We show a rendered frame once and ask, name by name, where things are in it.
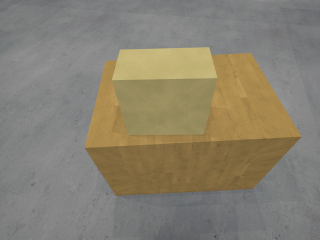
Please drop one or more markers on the carton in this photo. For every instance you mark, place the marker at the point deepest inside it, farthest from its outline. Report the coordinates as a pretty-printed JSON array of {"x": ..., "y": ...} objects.
[{"x": 165, "y": 91}]

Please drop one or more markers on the pedestal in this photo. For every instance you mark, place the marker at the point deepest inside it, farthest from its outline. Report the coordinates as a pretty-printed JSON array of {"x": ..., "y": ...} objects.
[{"x": 247, "y": 132}]

